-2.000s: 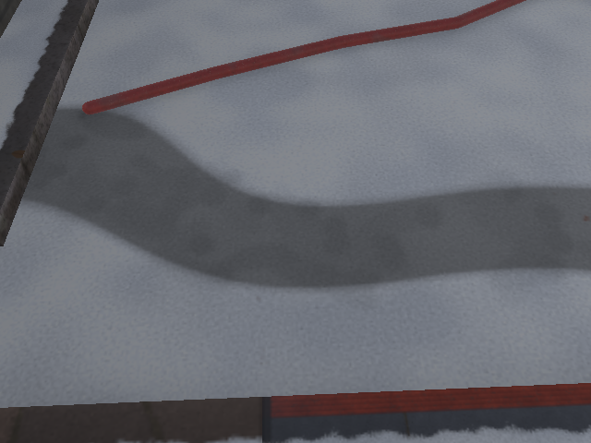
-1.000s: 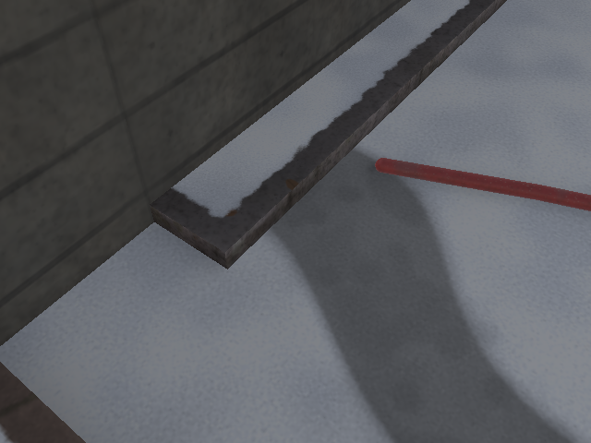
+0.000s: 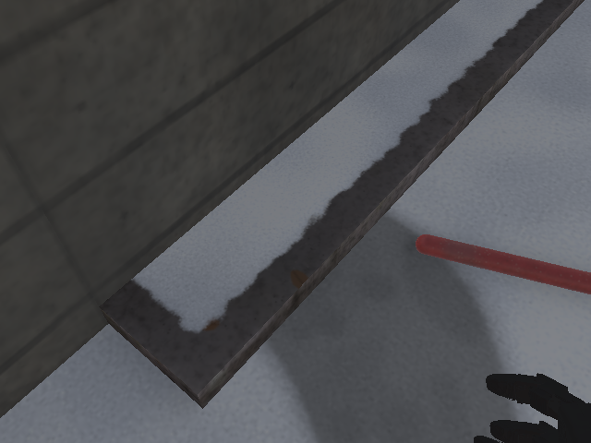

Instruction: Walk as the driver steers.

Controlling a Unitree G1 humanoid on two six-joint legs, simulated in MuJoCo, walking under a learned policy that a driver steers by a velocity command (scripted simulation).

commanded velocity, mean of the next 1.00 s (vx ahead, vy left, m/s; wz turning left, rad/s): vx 0.11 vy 0.00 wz -0.04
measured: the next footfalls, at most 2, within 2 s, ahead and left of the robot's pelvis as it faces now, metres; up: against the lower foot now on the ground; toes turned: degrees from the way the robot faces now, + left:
left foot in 0.06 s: +0.22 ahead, +0.12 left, +0.00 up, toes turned -2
right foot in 0.44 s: +0.23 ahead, -0.13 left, +0.00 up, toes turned +0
